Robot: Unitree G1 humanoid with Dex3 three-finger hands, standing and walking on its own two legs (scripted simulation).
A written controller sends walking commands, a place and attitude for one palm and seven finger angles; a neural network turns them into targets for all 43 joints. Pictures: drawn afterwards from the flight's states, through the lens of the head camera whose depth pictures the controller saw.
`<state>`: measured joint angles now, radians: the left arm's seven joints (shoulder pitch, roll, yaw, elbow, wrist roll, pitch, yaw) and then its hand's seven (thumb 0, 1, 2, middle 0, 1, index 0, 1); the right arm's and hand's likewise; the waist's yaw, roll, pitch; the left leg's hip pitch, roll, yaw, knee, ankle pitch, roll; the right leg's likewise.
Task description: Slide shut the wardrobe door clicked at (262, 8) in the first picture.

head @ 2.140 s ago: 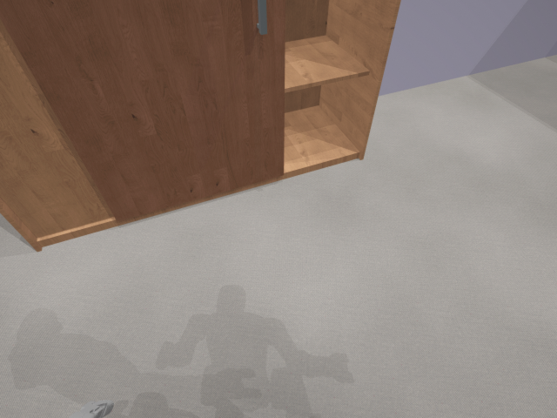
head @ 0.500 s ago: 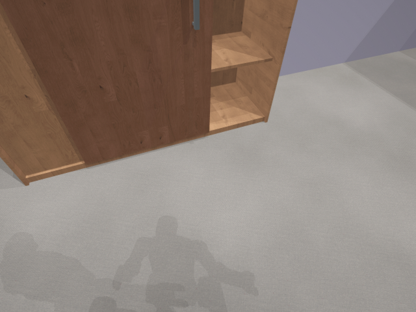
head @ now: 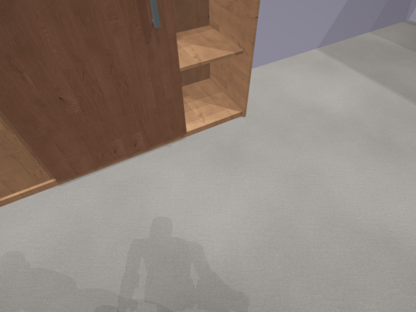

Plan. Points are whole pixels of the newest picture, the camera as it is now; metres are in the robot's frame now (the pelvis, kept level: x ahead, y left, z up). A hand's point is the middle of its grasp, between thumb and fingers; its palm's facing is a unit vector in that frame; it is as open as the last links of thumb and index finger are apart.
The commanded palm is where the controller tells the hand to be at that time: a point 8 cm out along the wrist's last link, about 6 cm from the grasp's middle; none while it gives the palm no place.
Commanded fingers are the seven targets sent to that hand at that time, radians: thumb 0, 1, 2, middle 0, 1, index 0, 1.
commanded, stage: walk to a spot facing it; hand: left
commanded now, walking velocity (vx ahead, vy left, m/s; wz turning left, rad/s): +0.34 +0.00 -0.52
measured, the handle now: out of the picture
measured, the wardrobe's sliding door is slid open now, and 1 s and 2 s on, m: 0.47 0.47 0.47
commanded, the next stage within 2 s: turn to face it in 1.58 s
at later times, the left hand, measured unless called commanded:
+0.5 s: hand (119, 265) +0.24 +0.26 -0.17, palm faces -0.17 -0.97 -0.19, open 7.4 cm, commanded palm none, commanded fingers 0.00 0.90 0.90 -0.20 -0.30 -0.20 -0.30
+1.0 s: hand (217, 163) +0.58 +0.04 -0.15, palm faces -0.52 -0.84 -0.16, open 7.3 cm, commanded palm none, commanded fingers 0.00 0.90 0.90 -0.20 -0.30 -0.20 -0.30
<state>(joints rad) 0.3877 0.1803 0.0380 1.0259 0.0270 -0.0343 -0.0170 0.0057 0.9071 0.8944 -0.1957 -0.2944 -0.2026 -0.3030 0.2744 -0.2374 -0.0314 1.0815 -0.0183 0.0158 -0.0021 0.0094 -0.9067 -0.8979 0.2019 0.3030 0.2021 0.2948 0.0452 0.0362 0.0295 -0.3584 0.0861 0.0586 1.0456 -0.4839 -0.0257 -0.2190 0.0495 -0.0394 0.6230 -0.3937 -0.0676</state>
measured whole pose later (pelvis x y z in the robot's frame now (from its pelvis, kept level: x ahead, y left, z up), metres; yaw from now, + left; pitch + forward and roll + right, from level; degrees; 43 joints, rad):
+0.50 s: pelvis +0.19 +0.06 +0.01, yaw -16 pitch -1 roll +0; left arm 0.31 0.24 0.10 1.03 0.04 0.00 -0.02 0.01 0.91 0.89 -0.19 -0.29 -0.20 -0.30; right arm 0.17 -0.14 -0.03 0.95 -0.02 -0.08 -0.02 0.00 -0.91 -0.90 0.20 0.30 0.20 0.29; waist 0.05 -0.06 0.05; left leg -0.28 0.07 0.18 0.58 -0.28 0.03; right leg -0.47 -0.03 -0.02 1.28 -0.34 -0.03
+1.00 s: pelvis +0.38 -0.04 +0.00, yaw -29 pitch -1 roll -1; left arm 0.09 0.17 0.04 0.95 0.02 -0.04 -0.02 0.00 0.91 0.89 -0.19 -0.29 -0.20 -0.30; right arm 0.43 -0.15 -0.04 1.11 -0.02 -0.01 -0.01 0.01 -0.91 -0.90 0.20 0.30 0.20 0.29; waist -0.07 0.01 0.09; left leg -0.35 0.15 0.10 1.25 -0.41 -0.03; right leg -0.34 0.02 -0.13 0.61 -0.25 -0.07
